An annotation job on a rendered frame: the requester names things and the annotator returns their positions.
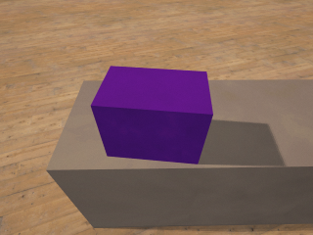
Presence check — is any carton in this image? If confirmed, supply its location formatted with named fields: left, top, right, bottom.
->
left=91, top=66, right=213, bottom=165

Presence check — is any pedestal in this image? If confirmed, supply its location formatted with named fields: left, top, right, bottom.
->
left=46, top=79, right=313, bottom=228

